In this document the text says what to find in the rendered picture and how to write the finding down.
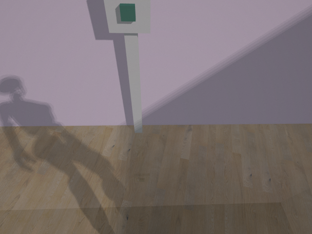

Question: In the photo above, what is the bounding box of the button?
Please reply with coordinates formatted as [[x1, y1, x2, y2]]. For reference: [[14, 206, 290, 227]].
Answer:
[[119, 3, 136, 21]]

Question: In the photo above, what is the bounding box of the panel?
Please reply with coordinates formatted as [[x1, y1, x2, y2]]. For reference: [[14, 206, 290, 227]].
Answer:
[[104, 0, 151, 133]]

